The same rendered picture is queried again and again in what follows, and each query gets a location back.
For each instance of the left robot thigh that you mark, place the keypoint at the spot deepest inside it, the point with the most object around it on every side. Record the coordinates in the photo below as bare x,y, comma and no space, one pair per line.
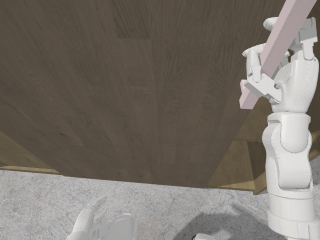
123,227

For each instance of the wardrobe door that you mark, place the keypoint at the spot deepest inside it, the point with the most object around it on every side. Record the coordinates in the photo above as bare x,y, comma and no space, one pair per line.
13,154
142,91

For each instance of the left robot hand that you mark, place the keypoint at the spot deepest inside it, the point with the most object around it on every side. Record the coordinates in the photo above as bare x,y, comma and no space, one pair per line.
96,227

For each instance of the right robot hand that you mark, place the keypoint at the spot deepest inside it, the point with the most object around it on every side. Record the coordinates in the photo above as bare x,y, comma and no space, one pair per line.
297,80

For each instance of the robot right forearm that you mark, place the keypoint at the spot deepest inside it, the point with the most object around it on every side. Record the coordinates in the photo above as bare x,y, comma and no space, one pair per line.
289,180

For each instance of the handle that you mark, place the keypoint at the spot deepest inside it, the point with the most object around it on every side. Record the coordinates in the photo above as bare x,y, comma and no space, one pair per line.
287,25

